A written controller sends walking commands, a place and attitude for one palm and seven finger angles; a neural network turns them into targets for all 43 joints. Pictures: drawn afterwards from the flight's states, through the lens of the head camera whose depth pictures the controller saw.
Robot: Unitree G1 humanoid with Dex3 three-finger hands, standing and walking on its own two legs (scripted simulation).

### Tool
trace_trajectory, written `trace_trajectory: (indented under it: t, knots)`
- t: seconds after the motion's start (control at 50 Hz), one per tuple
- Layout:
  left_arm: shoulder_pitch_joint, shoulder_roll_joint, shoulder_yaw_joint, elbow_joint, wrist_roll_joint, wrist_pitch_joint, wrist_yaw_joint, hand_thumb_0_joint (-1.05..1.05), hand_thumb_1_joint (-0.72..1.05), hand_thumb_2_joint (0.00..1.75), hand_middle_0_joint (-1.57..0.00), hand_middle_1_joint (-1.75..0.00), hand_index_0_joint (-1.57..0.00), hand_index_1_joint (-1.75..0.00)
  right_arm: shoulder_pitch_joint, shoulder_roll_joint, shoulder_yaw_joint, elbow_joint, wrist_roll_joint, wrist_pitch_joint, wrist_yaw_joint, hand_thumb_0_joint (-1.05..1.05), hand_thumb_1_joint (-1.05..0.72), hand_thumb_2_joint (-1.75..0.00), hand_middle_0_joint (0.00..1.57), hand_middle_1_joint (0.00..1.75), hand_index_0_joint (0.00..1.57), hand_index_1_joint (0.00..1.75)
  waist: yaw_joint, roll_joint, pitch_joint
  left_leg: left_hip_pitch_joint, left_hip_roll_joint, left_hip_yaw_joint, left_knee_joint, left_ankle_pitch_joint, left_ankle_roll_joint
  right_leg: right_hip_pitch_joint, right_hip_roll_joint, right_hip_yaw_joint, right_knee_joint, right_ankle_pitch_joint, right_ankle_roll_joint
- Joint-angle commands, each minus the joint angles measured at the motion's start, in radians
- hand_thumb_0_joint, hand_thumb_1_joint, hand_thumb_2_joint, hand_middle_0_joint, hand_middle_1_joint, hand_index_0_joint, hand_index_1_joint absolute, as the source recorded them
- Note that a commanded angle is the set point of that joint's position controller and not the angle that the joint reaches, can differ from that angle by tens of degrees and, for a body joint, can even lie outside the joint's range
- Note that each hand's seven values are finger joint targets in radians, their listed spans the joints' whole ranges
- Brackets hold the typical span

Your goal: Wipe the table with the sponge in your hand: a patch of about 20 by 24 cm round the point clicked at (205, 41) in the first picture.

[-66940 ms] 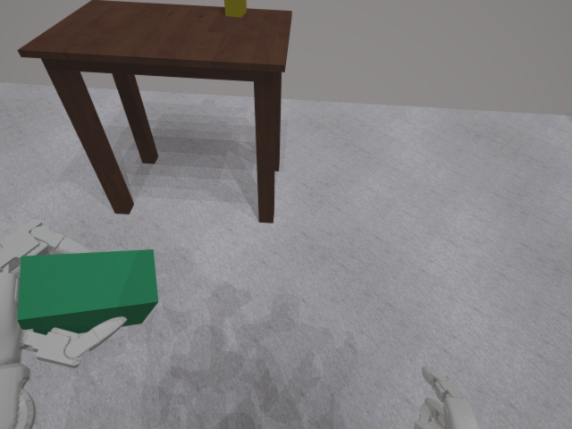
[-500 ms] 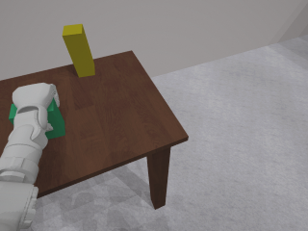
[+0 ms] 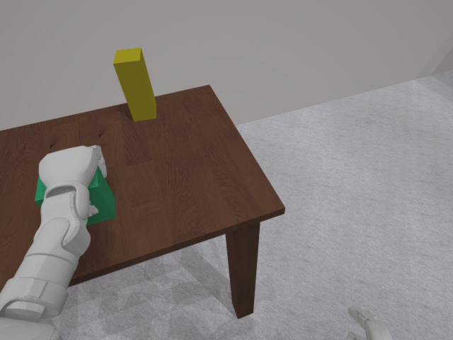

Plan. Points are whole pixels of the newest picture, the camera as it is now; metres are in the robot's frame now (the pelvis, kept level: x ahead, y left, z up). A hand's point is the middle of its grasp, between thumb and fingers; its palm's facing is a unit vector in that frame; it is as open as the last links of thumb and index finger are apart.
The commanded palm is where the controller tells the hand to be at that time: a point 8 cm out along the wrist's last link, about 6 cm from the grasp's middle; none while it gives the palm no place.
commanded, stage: wipe back along the first lane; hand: left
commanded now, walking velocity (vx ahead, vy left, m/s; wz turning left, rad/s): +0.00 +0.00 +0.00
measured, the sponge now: (83, 204) +0.34 +0.32 +0.05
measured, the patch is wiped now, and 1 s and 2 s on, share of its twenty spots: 0.95 0.95 0.95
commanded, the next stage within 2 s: lift the sponge slowly off the table in 0.54 s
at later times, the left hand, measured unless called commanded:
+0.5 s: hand (84, 208) +0.30 +0.28 +0.10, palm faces +0.05 -0.02 -1.00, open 9.6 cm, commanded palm +0.25 +0.27 +0.12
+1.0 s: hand (87, 216) +0.28 +0.27 +0.10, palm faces +0.01 -0.04 -1.00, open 9.6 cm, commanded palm +0.25 +0.27 +0.15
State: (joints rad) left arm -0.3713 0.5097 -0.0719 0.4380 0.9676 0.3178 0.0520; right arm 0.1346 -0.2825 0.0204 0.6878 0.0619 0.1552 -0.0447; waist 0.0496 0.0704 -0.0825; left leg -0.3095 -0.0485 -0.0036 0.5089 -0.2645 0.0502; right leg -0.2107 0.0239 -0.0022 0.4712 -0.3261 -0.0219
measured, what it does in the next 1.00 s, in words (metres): stands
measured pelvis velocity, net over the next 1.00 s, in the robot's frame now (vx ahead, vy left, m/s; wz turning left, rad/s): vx -0.01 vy -0.02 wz -0.01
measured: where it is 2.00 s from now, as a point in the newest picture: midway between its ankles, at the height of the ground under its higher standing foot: outside the picture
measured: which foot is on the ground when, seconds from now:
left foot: down 0.00-1.00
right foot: down 0.00-1.00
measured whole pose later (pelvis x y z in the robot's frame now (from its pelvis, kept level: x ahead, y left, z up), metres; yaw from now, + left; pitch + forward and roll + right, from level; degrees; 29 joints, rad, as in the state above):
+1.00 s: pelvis -0.01 -0.02 +0.00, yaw +0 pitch -1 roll +0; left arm -0.12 0.48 -0.10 0.09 0.94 0.44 0.00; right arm 0.03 -0.28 0.05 0.69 0.04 0.13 -0.07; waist 0.09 0.09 -0.03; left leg -0.21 -0.04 0.00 0.46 -0.24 0.03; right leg -0.13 0.04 0.00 0.46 -0.32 -0.04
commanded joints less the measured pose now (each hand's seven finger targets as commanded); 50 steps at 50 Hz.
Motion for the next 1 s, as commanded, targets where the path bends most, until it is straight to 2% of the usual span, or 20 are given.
trace_trajectory:
  t: [0.0,0.08,0.14,0.16,0.22,0.24,0.26,0.3,0.44,0.48,0.54,0.6,0.64,0.68,0.74,0.78,0.84,0.88,0.94,0.98]
  knots:
    - [-0.079,0.128,0.021,-0.129,-0.008,0.011,-0.024,0.0,0.1,1.3,-1.2,-1.6,-1.2,-1.6,-0.139,-0.128,-0.037,-0.144,-0.001,-0.05,-0.009,0.0,-0.9,-0.9,0.2,0.3,0.2,0.3,0.006,-0.1,-0.172,0.132,0.014,-0.015,-0.031,0.389,-0.005,0.055,0.031,0.0,-0.023,0.409,-0.043]
    - [-0.053,0.105,0.009,-0.165,-0.016,0.032,-0.023,0.0,0.1,1.3,-1.2,-1.6,-1.2,-1.6,-0.161,-0.124,-0.03,-0.145,-0.001,-0.051,-0.011,0.0,-0.9,-0.9,0.2,0.3,0.2,0.3,0.005,-0.102,-0.142,0.123,0.012,-0.01,-0.041,0.356,-0.007,0.059,0.029,0.004,-0.026,0.401,-0.042]
    - [-0.035,0.158,0.057,-0.193,-0.017,0.046,-0.024,0.0,0.1,1.3,-1.2,-1.6,-1.2,-1.6,-0.188,-0.128,-0.025,-0.152,-0.004,-0.049,-0.016,0.0,-0.9,-0.9,0.2,0.3,0.2,0.3,0.023,-0.083,-0.143,0.11,0.009,-0.01,-0.052,0.33,-0.008,0.078,0.027,0.019,-0.031,0.387,-0.048]
    - [-0.041,0.098,0.002,-0.207,-0.018,0.05,-0.027,0.0,0.1,1.3,-1.2,-1.6,-1.2,-1.6,-0.188,-0.12,-0.023,-0.15,-0.002,-0.051,-0.017,0.0,-0.9,-0.9,0.2,0.3,0.2,0.3,0.007,-0.089,-0.143,0.122,0.008,-0.005,-0.048,0.335,-0.006,0.073,0.026,0.009,-0.027,0.391,-0.042]
    - [0.005,0.115,0.025,-0.237,-0.023,0.054,-0.029,0.0,0.1,1.3,-1.2,-1.6,-1.2,-1.6,-0.199,-0.12,-0.025,-0.153,-0.004,-0.057,-0.016,0.0,-0.9,-0.9,0.2,0.3,0.2,0.3,0.018,-0.099,-0.143,0.125,0.005,-0.002,-0.048,0.329,-0.004,0.086,0.027,0.014,-0.033,0.403,-0.04]
    - [0.025,0.155,0.064,-0.247,-0.025,0.056,-0.029,0.0,0.1,1.3,-1.2,-1.6,-1.2,-1.6,-0.208,-0.125,-0.024,-0.157,-0.005,-0.054,-0.017,0.0,-0.9,-0.9,0.2,0.3,0.2,0.3,0.028,-0.087,-0.148,0.117,0.006,-0.006,-0.052,0.324,-0.006,0.096,0.027,0.028,-0.033,0.399,-0.045]
    - [0.031,0.109,0.024,-0.247,-0.027,0.057,-0.03,0.0,0.1,1.3,-1.2,-1.6,-1.2,-1.6,-0.209,-0.117,-0.022,-0.155,-0.003,-0.057,-0.018,0.0,-0.9,-0.9,0.2,0.3,0.2,0.3,0.015,-0.105,-0.128,0.118,0.002,0.001,-0.049,0.32,-0.004,0.091,0.026,0.021,-0.033,0.408,-0.039]
    - [0.083,0.099,0.029,-0.28,-0.032,0.054,-0.03,0.0,0.1,1.3,-1.2,-1.6,-1.2,-1.6,-0.216,-0.116,-0.024,-0.159,-0.004,-0.063,-0.012,0.0,-0.9,-0.9,0.2,0.3,0.2,0.3,0.025,-0.106,-0.135,0.123,0.003,0.001,-0.046,0.338,-0.005,0.1,0.027,0.024,-0.03,0.433,-0.038]
    - [0.123,0.121,0.05,-0.349,-0.036,0.094,-0.024,0.0,0.1,1.3,-1.2,-1.6,-1.2,-1.6,-0.246,-0.121,-0.021,-0.16,-0.005,-0.065,-0.015,0.0,-0.9,-0.9,0.2,0.3,0.2,0.3,0.03,-0.091,-0.106,0.118,0.002,-0.001,-0.061,0.302,-0.009,0.096,0.029,0.039,-0.037,0.395,-0.041]
    - [0.13,0.069,0.004,-0.367,-0.04,0.104,-0.026,0.0,0.1,1.3,-1.2,-1.6,-1.2,-1.6,-0.255,-0.114,-0.019,-0.162,-0.002,-0.069,-0.016,0.0,-0.9,-0.9,0.2,0.3,0.2,0.3,0.022,-0.102,-0.09,0.123,0.002,0.002,-0.064,0.293,-0.006,0.088,0.028,0.03,-0.042,0.383,-0.037]
    - [0.213,0.103,0.047,-0.404,-0.047,0.107,-0.027,0.0,0.1,1.3,-1.2,-1.6,-1.2,-1.6,-0.267,-0.117,-0.018,-0.17,-0.004,-0.074,-0.013,0.0,-0.9,-0.9,0.2,0.3,0.2,0.3,0.043,-0.087,-0.117,0.126,0.0,-0.001,-0.061,0.313,-0.009,0.118,0.027,0.049,-0.032,0.42,-0.04]
    - [0.224,0.041,-0.007,-0.447,-0.048,0.116,-0.028,0.0,0.1,1.3,-1.2,-1.6,-1.2,-1.6,-0.273,-0.11,-0.019,-0.174,-0.003,-0.08,-0.01,0.0,-0.9,-0.9,0.2,0.3,0.2,0.3,0.034,-0.091,-0.107,0.137,0.002,0.001,-0.061,0.315,-0.006,0.102,0.028,0.037,-0.035,0.411,-0.036]
    - [0.21,0.103,0.045,-0.444,-0.045,0.126,-0.022,0.0,0.1,1.3,-1.2,-1.6,-1.2,-1.6,-0.277,-0.118,-0.017,-0.167,-0.006,-0.076,-0.013,0.0,-0.9,-0.9,0.2,0.3,0.2,0.3,0.04,-0.097,-0.101,0.13,0.002,0.0,-0.067,0.294,-0.009,0.105,0.03,0.052,-0.039,0.398,-0.039]
    - [0.153,0.078,0.012,-0.45,-0.041,0.136,-0.024,0.0,0.1,1.3,-1.2,-1.6,-1.2,-1.6,-0.285,-0.111,-0.014,-0.165,-0.006,-0.076,-0.019,0.0,-0.9,-0.9,0.2,0.3,0.2,0.3,0.028,-0.107,-0.089,0.135,0.0,0.007,-0.068,0.283,-0.004,0.098,0.026,0.042,-0.046,0.384,-0.034]
    - [0.094,0.15,0.056,-0.448,-0.026,0.143,-0.027,0.0,0.1,1.3,-1.2,-1.6,-1.2,-1.6,-0.294,-0.119,-0.01,-0.158,-0.009,-0.07,-0.029,0.0,-0.9,-0.9,0.2,0.3,0.2,0.3,0.033,-0.082,-0.091,0.137,-0.003,0.003,-0.08,0.257,-0.006,0.095,0.029,0.06,-0.058,0.342,-0.04]
    - [0.081,0.11,0.023,-0.458,-0.023,0.137,-0.031,0.0,0.1,1.3,-1.2,-1.6,-1.2,-1.6,-0.294,-0.108,-0.008,-0.159,-0.01,-0.075,-0.031,0.0,-0.9,-0.9,0.2,0.3,0.2,0.3,0.028,-0.087,-0.099,0.153,-0.004,0.003,-0.077,0.281,-0.001,0.099,0.028,0.043,-0.056,0.358,-0.039]
    - [0.046,0.136,0.037,-0.489,-0.015,0.131,-0.038,0.0,0.1,1.3,-1.2,-1.6,-1.2,-1.6,-0.3,-0.111,-0.007,-0.162,-0.015,-0.073,-0.036,0.0,-0.9,-0.9,0.2,0.3,0.2,0.3,0.034,-0.055,-0.13,0.172,-0.005,0.0,-0.08,0.293,-0.002,0.109,0.03,0.05,-0.058,0.364,-0.044]
    - [0.023,0.113,0.014,-0.482,-0.017,0.125,-0.042,0.0,0.1,1.3,-1.2,-1.6,-1.2,-1.6,-0.295,-0.106,-0.006,-0.159,-0.014,-0.077,-0.038,0.0,-0.9,-0.9,0.2,0.3,0.2,0.3,0.026,-0.061,-0.117,0.176,-0.006,0.003,-0.08,0.292,0.001,0.103,0.027,0.038,-0.063,0.36,-0.04]
    - [0.025,0.191,0.086,-0.504,-0.015,0.11,-0.04,0.0,0.1,1.3,-1.2,-1.6,-1.2,-1.6,-0.299,-0.111,-0.009,-0.159,-0.02,-0.076,-0.042,0.0,-0.9,-0.9,0.2,0.3,0.2,0.3,0.043,-0.056,-0.158,0.186,-0.008,0.001,-0.082,0.305,0.0,0.134,0.027,0.057,-0.064,0.383,-0.044]
    - [0.033,0.156,0.064,-0.528,-0.018,0.096,-0.039,0.0,0.1,1.3,-1.2,-1.6,-1.2,-1.6,-0.297,-0.103,-0.009,-0.162,-0.019,-0.079,-0.04,0.0,-0.9,-0.9,0.2,0.3,0.2,0.3,0.039,-0.059,-0.161,0.193,-0.01,0.005,-0.073,0.344,0.003,0.142,0.025,0.043,-0.057,0.429,-0.042]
